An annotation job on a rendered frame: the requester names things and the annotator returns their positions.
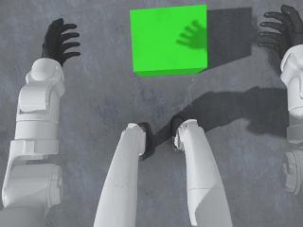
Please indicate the left robot forearm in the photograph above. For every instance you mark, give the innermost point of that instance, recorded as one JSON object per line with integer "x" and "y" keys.
{"x": 37, "y": 116}

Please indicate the robot left upper arm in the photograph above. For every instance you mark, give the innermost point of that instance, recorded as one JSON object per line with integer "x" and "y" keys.
{"x": 30, "y": 192}

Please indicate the right robot forearm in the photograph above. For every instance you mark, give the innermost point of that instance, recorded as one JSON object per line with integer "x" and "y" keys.
{"x": 292, "y": 75}

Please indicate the left robot foot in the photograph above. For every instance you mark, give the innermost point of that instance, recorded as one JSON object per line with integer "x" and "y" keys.
{"x": 145, "y": 129}

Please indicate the left robot hand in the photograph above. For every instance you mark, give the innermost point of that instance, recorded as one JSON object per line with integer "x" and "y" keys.
{"x": 53, "y": 46}

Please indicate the robot right upper arm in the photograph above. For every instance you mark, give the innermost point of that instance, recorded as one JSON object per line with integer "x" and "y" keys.
{"x": 291, "y": 174}

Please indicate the carton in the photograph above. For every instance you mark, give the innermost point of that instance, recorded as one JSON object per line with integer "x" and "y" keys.
{"x": 169, "y": 41}

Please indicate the robot left thigh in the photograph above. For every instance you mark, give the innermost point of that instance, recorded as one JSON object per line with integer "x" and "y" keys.
{"x": 118, "y": 200}

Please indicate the right robot hand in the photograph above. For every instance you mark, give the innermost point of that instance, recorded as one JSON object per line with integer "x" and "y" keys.
{"x": 291, "y": 30}

